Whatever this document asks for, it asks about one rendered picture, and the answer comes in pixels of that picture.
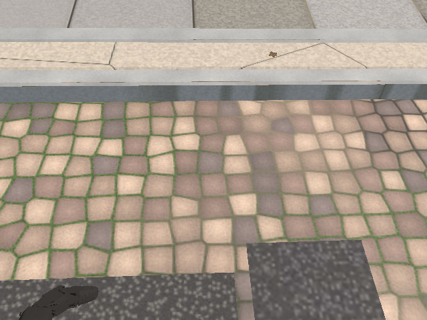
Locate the left robot hand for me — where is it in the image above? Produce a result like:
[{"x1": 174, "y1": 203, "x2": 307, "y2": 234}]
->
[{"x1": 19, "y1": 285, "x2": 99, "y2": 320}]

